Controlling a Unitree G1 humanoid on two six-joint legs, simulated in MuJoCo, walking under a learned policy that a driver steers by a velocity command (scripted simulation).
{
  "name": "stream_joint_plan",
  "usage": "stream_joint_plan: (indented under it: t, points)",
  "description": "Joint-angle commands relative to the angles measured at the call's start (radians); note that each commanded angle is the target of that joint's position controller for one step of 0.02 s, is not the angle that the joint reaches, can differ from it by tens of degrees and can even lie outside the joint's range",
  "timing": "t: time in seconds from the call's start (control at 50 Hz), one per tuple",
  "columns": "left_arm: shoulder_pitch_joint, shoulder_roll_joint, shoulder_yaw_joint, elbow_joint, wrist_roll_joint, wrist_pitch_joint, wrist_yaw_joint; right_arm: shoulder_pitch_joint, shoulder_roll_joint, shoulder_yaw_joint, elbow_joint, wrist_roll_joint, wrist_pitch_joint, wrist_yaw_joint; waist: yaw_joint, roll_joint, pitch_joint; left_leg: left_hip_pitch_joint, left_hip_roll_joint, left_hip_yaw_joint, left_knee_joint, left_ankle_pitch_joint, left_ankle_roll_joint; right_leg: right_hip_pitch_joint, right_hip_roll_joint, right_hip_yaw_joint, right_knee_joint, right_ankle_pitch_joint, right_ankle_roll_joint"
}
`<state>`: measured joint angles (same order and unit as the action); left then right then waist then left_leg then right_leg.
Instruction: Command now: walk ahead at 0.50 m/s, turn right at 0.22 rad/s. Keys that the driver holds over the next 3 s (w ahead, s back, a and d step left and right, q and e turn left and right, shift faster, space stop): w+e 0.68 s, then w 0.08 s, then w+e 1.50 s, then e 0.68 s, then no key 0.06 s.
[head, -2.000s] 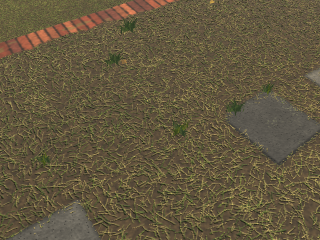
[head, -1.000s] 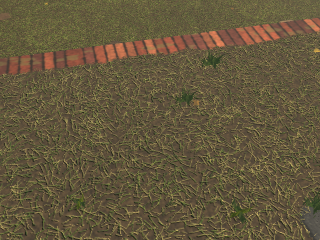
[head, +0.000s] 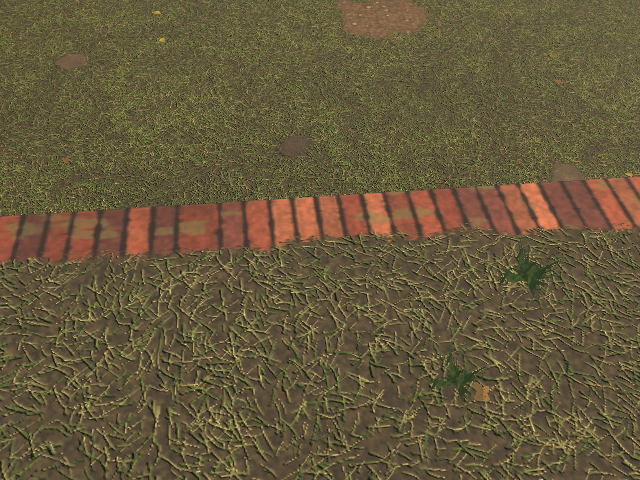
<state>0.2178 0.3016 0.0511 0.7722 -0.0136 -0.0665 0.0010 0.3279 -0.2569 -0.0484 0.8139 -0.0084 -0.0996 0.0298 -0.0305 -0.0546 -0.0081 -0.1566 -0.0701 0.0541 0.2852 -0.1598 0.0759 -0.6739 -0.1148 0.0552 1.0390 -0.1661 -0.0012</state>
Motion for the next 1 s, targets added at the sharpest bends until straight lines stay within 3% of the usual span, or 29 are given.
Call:
stream_joint_plan:
  t: [0.02,0.1,0.2,0.26,0.28,0.3,0.32,0.34,0.36,0.38,0.4,0.42,0.44,0.48,0.52,0.62,0.68,0.72,0.76,0.78,0.8,0.82,0.84,0.86,0.88,0.9,0.92,0.96,1.0]
  points:
    - [0.018,0.033,0.010,-0.047,-0.002,0.000,-0.001,-0.042,-0.135,-0.032,-0.048,-0.003,-0.021,-0.015,0.027,0.103,0.023,0.016,0.280,-0.132,-0.153,0.270,0.148,-0.059,-0.014,0.049,-0.093,0.158,0.005]
    - [-0.100,0.013,0.003,-0.087,-0.004,-0.008,-0.021,-0.015,-0.155,-0.032,-0.019,0.001,-0.016,-0.025,-0.022,0.097,0.054,0.070,0.280,-0.044,-0.163,0.253,0.109,-0.042,0.019,0.015,-0.292,0.297,-0.015]
    - [-0.225,0.000,-0.005,-0.169,-0.007,-0.010,-0.055,0.045,-0.170,-0.035,0.029,0.011,0.013,-0.033,-0.065,0.090,0.094,0.252,0.337,0.000,-0.096,0.325,0.090,-0.119,0.034,-0.037,-0.398,0.195,-0.046]
    - [-0.203,0.021,0.005,-0.202,-0.006,-0.008,-0.073,0.014,-0.201,-0.043,0.022,0.017,0.035,-0.044,-0.024,0.128,0.051,0.288,0.343,0.048,0.039,0.668,0.057,-0.009,0.090,-0.120,-0.421,0.043,-0.089]
    - [-0.146,0.042,0.017,-0.197,-0.004,-0.004,-0.072,0.005,-0.217,-0.048,0.015,0.019,0.042,-0.051,0.011,0.153,0.003,0.285,0.336,0.067,0.132,0.850,0.045,0.090,0.130,-0.154,-0.417,-0.002,-0.108]
    - [-0.017,0.080,0.040,-0.170,-0.006,-0.002,-0.068,-0.011,-0.225,-0.050,0.009,0.019,0.050,-0.058,0.085,0.149,-0.068,0.247,0.313,0.096,0.304,0.947,0.024,0.266,0.173,-0.172,-0.459,0.018,-0.137]
    - [0.149,0.145,0.073,-0.133,-0.006,0.002,-0.052,-0.015,-0.215,-0.044,-0.006,0.017,0.047,-0.064,0.165,0.107,-0.156,0.076,0.272,0.111,0.545,0.812,-0.013,0.553,0.153,-0.091,-0.504,0.084,-0.184]
    - [0.231,0.268,0.101,-0.123,0.000,0.007,-0.032,0.067,-0.099,-0.006,-0.052,-0.015,0.022,-0.052,0.125,-0.133,-0.275,-0.344,0.132,0.105,0.932,0.101,-0.070,0.955,-0.114,0.359,-0.506,0.116,-0.333]
    - [0.247,0.243,0.087,-0.140,-0.002,-0.001,-0.034,0.061,-0.095,0.008,-0.067,-0.010,-0.022,-0.030,0.119,-0.166,-0.424,-0.574,0.002,-0.109,1.131,-0.423,-0.084,1.122,-0.250,0.802,-0.682,0.015,-0.458]
    - [0.230,0.175,0.069,-0.135,0.007,-0.003,-0.033,-0.052,-0.169,-0.015,-0.092,0.031,-0.047,-0.015,0.156,-0.076,-0.320,-0.668,0.073,-0.182,1.152,-0.346,-0.063,1.058,-0.204,0.660,-0.706,-0.008,-0.385]
    - [0.166,0.142,0.060,-0.141,0.002,-0.004,-0.030,-0.109,-0.161,-0.009,-0.115,0.039,-0.056,-0.014,0.126,-0.012,-0.191,-0.670,0.115,-0.159,1.077,-0.255,-0.050,0.898,-0.160,0.507,-0.713,0.051,-0.341]
    - [0.095,0.120,0.052,-0.158,0.000,-0.002,-0.030,-0.121,-0.150,-0.011,-0.111,0.021,-0.054,-0.022,0.078,0.069,-0.112,-0.618,0.152,-0.145,0.987,-0.204,-0.057,0.737,-0.116,0.402,-0.729,0.142,-0.310]
    - [0.046,0.093,0.042,-0.175,0.006,-0.002,-0.029,-0.112,-0.159,-0.020,-0.108,0.005,-0.042,-0.028,0.040,0.065,-0.073,-0.547,0.177,-0.142,0.919,-0.171,-0.067,0.620,-0.081,0.336,-0.755,0.220,-0.295]
    - [0.017,0.094,0.043,-0.186,0.009,-0.004,-0.025,-0.078,-0.140,-0.023,-0.112,-0.005,-0.016,-0.030,0.001,0.028,-0.055,-0.472,0.183,-0.130,0.857,-0.138,-0.096,0.499,-0.047,0.292,-0.797,0.283,-0.302]
    - [0.033,0.114,0.048,-0.175,0.006,-0.008,-0.015,-0.097,-0.118,-0.019,-0.122,-0.012,0.000,-0.036,-0.002,0.018,-0.038,-0.462,0.173,-0.112,0.770,-0.082,-0.127,0.431,-0.025,0.236,-0.811,0.331,-0.303]
    - [0.106,0.135,0.055,-0.141,-0.007,0.005,0.008,-0.296,-0.079,-0.002,-0.171,-0.004,-0.005,-0.031,0.074,-0.026,-0.011,-0.406,0.108,-0.104,0.390,0.204,-0.143,0.402,0.038,0.190,-0.785,0.190,-0.233]
    - [0.146,0.145,0.059,-0.122,-0.014,0.012,0.011,-0.365,-0.101,-0.008,-0.194,0.012,-0.018,-0.018,0.100,-0.043,-0.006,-0.363,0.078,-0.120,0.282,0.229,-0.134,0.445,0.010,0.262,-0.749,0.110,-0.219]
    - [0.157,0.128,0.054,-0.110,-0.013,0.015,0.014,-0.358,-0.125,-0.017,-0.195,0.013,-0.027,-0.008,0.095,-0.053,-0.011,-0.346,0.082,-0.133,0.229,0.199,-0.112,0.516,-0.023,0.309,-0.702,0.080,-0.208]
    - [0.148,0.121,0.053,-0.102,-0.006,0.019,0.015,-0.316,-0.134,-0.025,-0.188,0.009,-0.036,-0.003,0.071,-0.076,-0.013,-0.289,0.081,-0.120,0.204,0.139,-0.076,0.555,-0.043,0.339,-0.650,0.120,-0.193]
    - [0.140,0.106,0.049,-0.103,-0.006,0.022,0.013,-0.259,-0.140,-0.034,-0.174,0.004,-0.039,-0.006,0.038,-0.077,-0.029,-0.193,0.069,-0.102,0.161,0.125,-0.052,0.546,-0.014,0.341,-0.599,0.164,-0.177]
    - [0.132,0.071,0.036,-0.110,-0.002,0.019,0.009,-0.163,-0.169,-0.049,-0.161,-0.006,-0.045,-0.012,-0.013,-0.053,-0.102,-0.021,0.118,-0.138,0.158,0.127,-0.013,0.509,0.039,0.304,-0.463,0.198,-0.146]
    - [0.173,0.019,0.018,-0.124,0.009,0.014,0.008,-0.021,-0.234,-0.067,-0.150,-0.015,-0.045,-0.018,-0.050,0.090,-0.238,0.268,0.300,-0.325,0.191,0.155,0.067,0.330,0.122,0.216,-0.180,-0.011,-0.098]
    - [0.285,0.004,0.009,-0.136,-0.025,0.006,0.011,0.074,-0.280,-0.085,-0.103,-0.005,-0.028,-0.011,-0.022,0.405,-0.328,0.501,0.473,-0.749,0.083,-0.114,0.200,0.013,0.215,0.117,0.102,-0.421,-0.045]
    - [0.247,0.103,0.028,-0.117,-0.034,0.006,0.014,0.063,-0.195,-0.066,-0.115,0.017,-0.025,-0.008,-0.048,0.268,-0.234,0.442,0.475,-0.792,0.034,-0.346,0.173,-0.101,0.147,0.156,0.232,-0.388,-0.036]
    - [0.138,0.134,0.039,-0.134,-0.030,0.013,0.014,0.014,-0.148,-0.052,-0.122,0.021,-0.020,-0.012,-0.062,0.179,-0.112,0.320,0.442,-0.656,0.015,-0.335,0.133,-0.131,0.116,0.135,0.261,-0.289,-0.034]
    - [0.086,0.120,0.039,-0.144,-0.017,0.018,0.014,-0.040,-0.130,-0.042,-0.130,0.010,-0.016,-0.013,-0.043,0.117,-0.045,0.198,0.403,-0.540,-0.009,-0.214,0.114,-0.099,0.085,0.112,0.242,-0.217,-0.028]
    - [0.065,0.104,0.041,-0.153,-0.010,0.018,0.010,-0.073,-0.108,-0.036,-0.125,0.003,-0.014,-0.014,-0.021,0.119,-0.001,0.119,0.368,-0.457,-0.034,-0.120,0.108,-0.075,0.061,0.112,0.200,-0.167,-0.026]
    - [0.088,0.068,0.043,-0.147,-0.019,0.027,0.000,-0.094,-0.083,-0.031,-0.116,-0.001,-0.019,-0.019,0.010,0.167,0.009,0.050,0.315,-0.314,-0.074,-0.002,0.089,-0.010,0.031,0.086,0.158,-0.124,-0.022]
    - [0.079,0.043,0.042,-0.152,-0.018,0.038,0.000,-0.088,-0.101,-0.039,-0.101,0.005,-0.027,-0.019,0.017,0.167,0.018,0.037,0.312,-0.229,-0.098,0.102,0.103,-0.024,0.024,0.067,0.132,-0.087,-0.010]
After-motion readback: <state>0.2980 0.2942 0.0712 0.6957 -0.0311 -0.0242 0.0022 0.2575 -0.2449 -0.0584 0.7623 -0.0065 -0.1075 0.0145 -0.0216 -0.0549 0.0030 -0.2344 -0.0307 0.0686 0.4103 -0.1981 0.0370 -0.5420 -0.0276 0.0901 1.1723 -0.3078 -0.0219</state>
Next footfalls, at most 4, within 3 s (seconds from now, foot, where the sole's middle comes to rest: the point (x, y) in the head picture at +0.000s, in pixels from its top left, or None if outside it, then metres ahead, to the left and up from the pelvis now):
0.32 right None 0.33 -0.17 -0.78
0.80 left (334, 421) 0.64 -0.05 -0.78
1.36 right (493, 385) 0.72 -0.42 -0.78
1.84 left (506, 275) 1.04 -0.53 -0.78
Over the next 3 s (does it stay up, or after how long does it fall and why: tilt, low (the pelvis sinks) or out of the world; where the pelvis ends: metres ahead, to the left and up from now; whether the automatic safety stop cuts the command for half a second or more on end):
stays up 0.93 -0.82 -0.01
